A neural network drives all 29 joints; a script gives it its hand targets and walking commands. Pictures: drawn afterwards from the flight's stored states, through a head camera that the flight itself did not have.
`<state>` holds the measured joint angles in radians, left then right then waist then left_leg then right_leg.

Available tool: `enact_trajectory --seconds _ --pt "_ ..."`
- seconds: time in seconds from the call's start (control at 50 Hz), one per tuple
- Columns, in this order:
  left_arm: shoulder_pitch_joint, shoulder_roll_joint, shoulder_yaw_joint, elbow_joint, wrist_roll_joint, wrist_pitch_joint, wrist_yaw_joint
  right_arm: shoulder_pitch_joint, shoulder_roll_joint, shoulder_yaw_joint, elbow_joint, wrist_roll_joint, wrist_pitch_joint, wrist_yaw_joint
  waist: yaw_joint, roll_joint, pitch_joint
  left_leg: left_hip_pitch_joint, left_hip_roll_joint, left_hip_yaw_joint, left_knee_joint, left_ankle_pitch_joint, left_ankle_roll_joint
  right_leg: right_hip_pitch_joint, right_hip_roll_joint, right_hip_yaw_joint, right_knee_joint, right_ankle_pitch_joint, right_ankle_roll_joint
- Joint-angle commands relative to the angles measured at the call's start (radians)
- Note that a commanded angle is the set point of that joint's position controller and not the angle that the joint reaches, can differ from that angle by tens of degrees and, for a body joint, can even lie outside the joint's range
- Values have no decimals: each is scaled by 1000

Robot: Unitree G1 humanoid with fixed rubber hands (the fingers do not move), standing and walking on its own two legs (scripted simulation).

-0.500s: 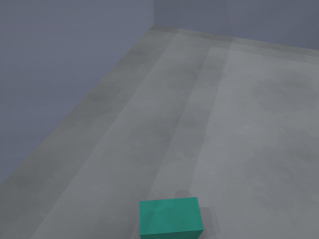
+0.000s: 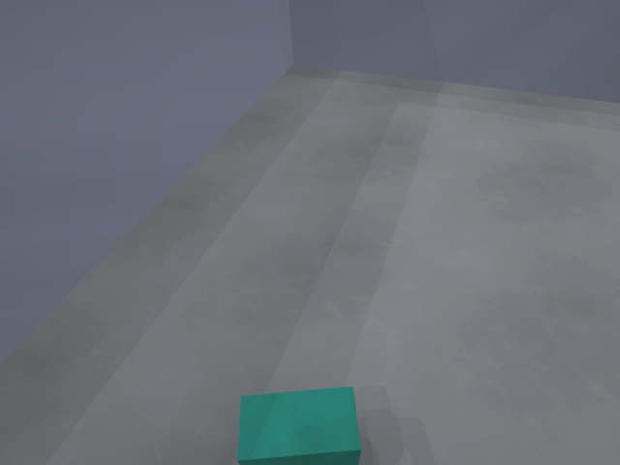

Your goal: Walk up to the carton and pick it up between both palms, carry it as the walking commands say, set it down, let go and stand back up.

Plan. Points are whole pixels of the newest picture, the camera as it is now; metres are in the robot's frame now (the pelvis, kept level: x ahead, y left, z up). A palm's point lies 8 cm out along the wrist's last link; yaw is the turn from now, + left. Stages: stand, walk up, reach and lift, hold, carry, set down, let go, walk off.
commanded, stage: walk up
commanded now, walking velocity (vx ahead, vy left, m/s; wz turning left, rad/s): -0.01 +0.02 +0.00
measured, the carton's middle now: (301, 438) +0.36 +0.06 -0.64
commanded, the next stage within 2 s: stand in 1.18 s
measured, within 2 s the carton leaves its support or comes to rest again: neither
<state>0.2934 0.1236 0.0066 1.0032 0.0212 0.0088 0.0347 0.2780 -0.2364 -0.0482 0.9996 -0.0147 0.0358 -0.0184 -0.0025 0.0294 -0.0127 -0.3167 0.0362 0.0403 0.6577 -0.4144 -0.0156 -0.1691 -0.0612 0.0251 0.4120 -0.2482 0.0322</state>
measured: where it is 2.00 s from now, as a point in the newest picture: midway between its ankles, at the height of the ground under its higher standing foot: outside the picture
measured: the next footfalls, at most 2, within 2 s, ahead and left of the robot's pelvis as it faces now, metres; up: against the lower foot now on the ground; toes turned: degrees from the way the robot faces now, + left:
left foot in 0.08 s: +0.04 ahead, +0.13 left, +0.00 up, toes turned +2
right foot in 0.74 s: +0.02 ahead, -0.07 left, +0.00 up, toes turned +7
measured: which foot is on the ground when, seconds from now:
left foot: up 0.00-0.06, down 0.08-1.00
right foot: down 0.00-0.30, up 0.32-0.72, down 0.74-1.00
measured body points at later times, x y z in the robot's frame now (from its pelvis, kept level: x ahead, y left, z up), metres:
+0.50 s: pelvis +0.00 +0.06 +0.00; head +0.03 +0.09 +0.45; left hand +0.01 +0.30 -0.16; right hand +0.02 -0.17 -0.14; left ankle +0.00 +0.13 -0.75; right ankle -0.04 -0.10 -0.70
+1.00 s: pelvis +0.00 +0.03 +0.00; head +0.01 +0.02 +0.45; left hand +0.03 +0.25 -0.15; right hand -0.02 -0.20 -0.16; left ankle +0.00 +0.13 -0.75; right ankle -0.02 -0.06 -0.75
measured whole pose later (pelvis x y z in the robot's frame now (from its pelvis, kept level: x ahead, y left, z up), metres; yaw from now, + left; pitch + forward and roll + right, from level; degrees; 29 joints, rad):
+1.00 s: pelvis +0.00 +0.03 +0.00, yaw +0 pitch -1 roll +0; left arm 0.28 0.14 0.01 1.05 0.01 -0.02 0.03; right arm 0.35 -0.15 -0.04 1.04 -0.01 0.01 -0.03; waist -0.02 0.01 0.02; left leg -0.15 0.02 0.12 0.34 -0.18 0.02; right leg -0.11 0.03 -0.04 0.32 -0.20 -0.04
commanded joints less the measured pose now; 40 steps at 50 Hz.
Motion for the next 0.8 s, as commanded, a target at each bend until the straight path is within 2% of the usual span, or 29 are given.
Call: enact_trajectory --seconds 0.0,0.02,0.04,0.06,0.08,0.1,0.12,0.16,0.18,0.2,0.22,0.24,0.26,0.28,0.3,0.32,0.34,0.38,0.44,0.46,0.5,0.52,0.54,0.56,0.6,0.62,0.68,0.72,0.78 --pt "-4 165 33 -25 -19 -30 -4 135 -1 1 -6 9 -26 -12 -39 -180 66 146 15 9 -322 284 2 -62 -135 88 -89 289 -103" --pt "12 158 31 -23 -8 -34 -4 142 -65 -15 4 11 -36 -21 -34 -104 42 237 70 -49 -337 400 17 -113 -105 76 -54 312 -78" --pt "73 226 56 -26 -4 -28 7 96 -125 -46 -20 7 -17 -14 12 4 32 177 61 -25 -232 414 22 -75 -161 138 -25 286 -93" --pt "135 260 64 -20 -2 -20 14 48 -136 -47 -54 11 -6 -10 38 -21 -5 121 58 -22 -170 389 21 -36 -196 185 -25 283 -121" --pt "129 257 67 -31 0 -17 18 44 -133 -49 -76 15 -7 -10 33 -54 -7 114 76 -44 -149 364 31 -73 -217 201 -6 295 -143" --pt "94 249 71 -25 -2 -12 17 46 -77 -33 -70 16 -8 -9 41 -62 17 19 23 19 -90 241 21 -55 -218 196 -83 208 -142" --pt "48 261 73 -30 2 -9 20 48 -45 -28 -63 11 -7 -8 27 -114 31 1 10 35 -39 119 3 -61 -247 215 -93 222 -163" --pt "57 260 72 -38 14 3 22 52 -10 -16 -88 -1 6 2 40 -221 42 -47 8 33 46 -13 16 -71 -309 267 -104 124 -203" --pt "25 268 76 -52 16 12 20 66 -29 -10 -90 1 5 6 14 -251 75 -35 8 26 17 -5 23 -127 -296 252 -107 105 -196" --pt "22 240 66 -35 15 16 22 80 0 -10 -82 2 -6 5 6 -217 82 8 4 37 -48 39 17 -168 -256 196 -85 109 -173" --pt "-27 237 63 -32 4 15 19 106 -4 -4 -68 6 -17 2 -26 -158 66 66 18 22 -142 134 24 -170 -209 125 -14 230 -138" --pt "-27 196 60 -38 3 12 13 131 -36 -13 -64 6 -28 0 -41 -68 28 138 65 -31 -284 256 41 -191 -135 39 67 114 -85" --pt "7 111 42 -56 -6 8 6 175 -82 -24 -49 -3 -41 -4 -40 148 -30 234 228 -265 -393 390 76 -266 8 -94 243 -92 -19" --pt "20 114 39 -36 -6 16 3 177 -125 -24 -58 -2 -52 -7 -27 116 16 200 337 -330 -398 664 90 -293 28 -63 345 -276 10" --pt "52 125 55 -44 -17 26 -2 147 -118 -27 -67 -5 -51 -15 3 90 0 168 348 -255 -340 800 158 -262 16 -20 445 -319 21" --pt "74 102 49 -28 -15 25 -4 144 -63 -13 -65 -16 -61 -15 5 61 -40 193 321 -233 -362 660 177 -237 18 -12 472 -278 -3" --pt "50 99 42 -7 -13 35 -10 105 -44 -7 -72 -19 -64 -15 21 54 7 105 265 -205 -399 494 128 -200 -1 24 451 -227 -27" --pt "30 99 49 -22 -15 42 -21 33 -30 -2 -103 -10 -66 -21 31 115 19 114 201 -132 -399 434 66 -233 10 23 424 -146 -43" --pt "50 111 43 -24 -18 39 -17 69 -44 -7 -98 -6 -67 -22 25 132 -19 207 187 -94 -377 591 90 -237 48 -23 383 -120 -33" --pt "28 129 42 -27 -22 40 -16 80 -45 -11 -100 -4 -68 -20 22 97 -26 241 191 -114 -382 581 93 -244 48 -6 345 -123 -30" --pt "26 110 33 -21 -24 37 -14 140 -33 -15 -69 0 -64 -26 0 103 -44 290 187 -106 -382 555 82 -243 54 -13 300 -99 -30" --pt "-1 109 31 -29 -26 38 -10 127 -36 -21 -61 -5 -58 -24 -8 109 -26 257 206 -124 -393 503 134 -215 64 -20 268 -127 -29" --pt "7 95 31 -30 -21 36 -8 108 -23 -20 -67 -7 -55 -24 -2 94 -14 221 201 -113 -414 409 149 -191 50 -25 262 -123 -34" --pt "-16 97 23 -30 -22 35 -7 99 -18 -20 -61 -7 -51 -20 -6 105 14 215 212 -156 -425 369 135 -198 55 -1 229 -134 -45" --pt "-11 77 18 -23 -25 23 -12 95 -2 -20 -60 -1 -44 -21 -4 113 41 229 198 -148 -424 310 136 -190 50 -10 131 -103 -42" --pt "8 95 19 -12 -20 17 -7 88 -23 -23 -50 -5 -44 -19 0 61 48 216 205 -151 -430 283 138 -164 45 -8 93 -71 -49" --pt "32 99 14 -5 -21 -6 -2 94 -29 -24 -49 4 -33 -19 6 45 55 146 158 -132 -397 261 101 2 17 -23 -94 46 -58" --pt "46 131 8 8 -15 -21 3 91 18 -15 -42 7 -29 -16 1 -70 62 108 85 -63 -337 240 64 37 -69 86 -143 99 -79" --pt "-26 128 14 -6 -8 -28 -8 116 26 -2 -25 6 -31 -11 -30 -157 111 199 57 -20 -324 230 43 -138 -105 155 -216 -100 -108"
